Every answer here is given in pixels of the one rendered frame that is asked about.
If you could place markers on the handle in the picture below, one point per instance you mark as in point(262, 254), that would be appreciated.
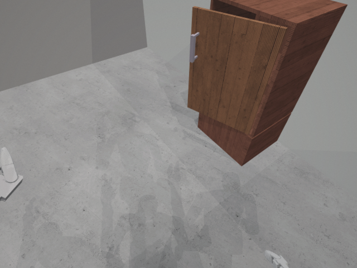
point(192, 47)

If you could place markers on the robot left hand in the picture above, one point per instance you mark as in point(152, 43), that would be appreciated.
point(9, 180)

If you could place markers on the robot right hand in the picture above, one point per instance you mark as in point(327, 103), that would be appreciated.
point(275, 260)

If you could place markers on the cupboard door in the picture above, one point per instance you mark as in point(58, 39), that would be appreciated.
point(236, 56)

